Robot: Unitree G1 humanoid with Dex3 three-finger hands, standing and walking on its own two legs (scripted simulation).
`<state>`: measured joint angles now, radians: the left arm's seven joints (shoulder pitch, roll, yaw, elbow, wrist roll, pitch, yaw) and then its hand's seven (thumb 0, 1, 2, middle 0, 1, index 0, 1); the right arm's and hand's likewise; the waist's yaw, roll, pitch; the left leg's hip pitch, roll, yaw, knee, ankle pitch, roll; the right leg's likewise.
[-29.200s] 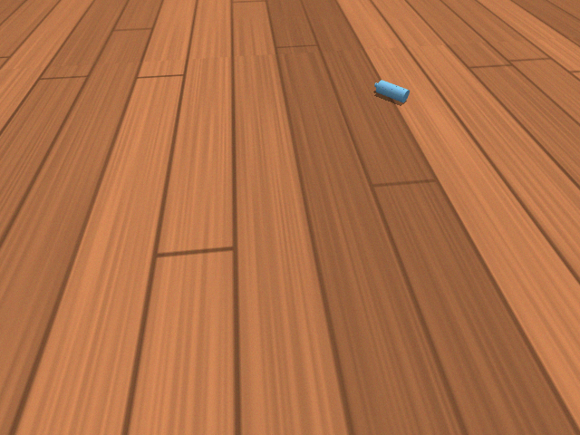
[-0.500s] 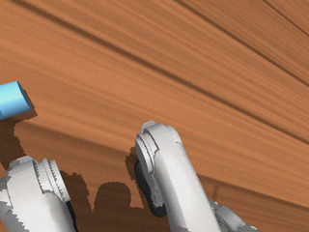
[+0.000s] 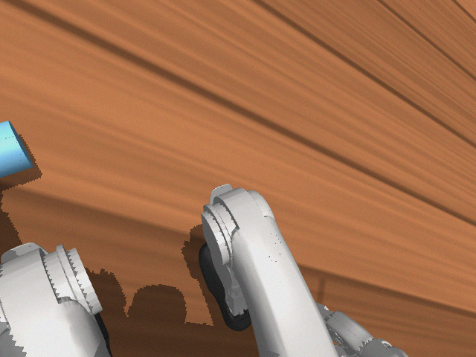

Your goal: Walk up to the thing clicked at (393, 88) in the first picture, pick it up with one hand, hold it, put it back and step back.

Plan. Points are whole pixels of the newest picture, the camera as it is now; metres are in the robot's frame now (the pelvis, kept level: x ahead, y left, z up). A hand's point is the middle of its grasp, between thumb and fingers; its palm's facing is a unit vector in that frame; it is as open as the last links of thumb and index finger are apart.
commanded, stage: close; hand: left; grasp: from above
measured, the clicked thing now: out of the picture +0.44 +0.33 -0.26
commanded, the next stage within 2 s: settle in 1.48 s
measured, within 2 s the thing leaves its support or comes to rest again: leaves its support in 1.90 s
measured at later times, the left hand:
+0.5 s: hand out of the picture +0.42 +0.31 -0.24, palm faces -0.43 -0.16 -0.89, open 12.6 cm
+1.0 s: hand out of the picture +0.42 +0.31 -0.24, palm faces -0.44 -0.16 -0.88, open 11.1 cm
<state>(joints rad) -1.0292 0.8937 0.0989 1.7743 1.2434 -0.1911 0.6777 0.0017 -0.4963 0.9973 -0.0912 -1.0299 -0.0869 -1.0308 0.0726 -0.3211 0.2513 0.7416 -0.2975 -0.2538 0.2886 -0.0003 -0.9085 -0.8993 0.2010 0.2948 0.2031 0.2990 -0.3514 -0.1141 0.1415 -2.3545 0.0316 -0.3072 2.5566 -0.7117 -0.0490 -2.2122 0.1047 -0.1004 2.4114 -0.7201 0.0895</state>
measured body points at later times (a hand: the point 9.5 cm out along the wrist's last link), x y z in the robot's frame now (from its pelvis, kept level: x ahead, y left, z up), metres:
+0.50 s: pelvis +0.00 +0.00 +0.00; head +0.26 +0.13 +0.35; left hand +0.44 +0.31 -0.19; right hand +0.06 -0.25 -0.06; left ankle +0.06 +0.14 -0.27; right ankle +0.11 -0.13 -0.26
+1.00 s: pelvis +0.00 +0.00 +0.01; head +0.26 +0.12 +0.35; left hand +0.44 +0.31 -0.19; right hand +0.06 -0.25 -0.06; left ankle +0.06 +0.14 -0.27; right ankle +0.11 -0.13 -0.27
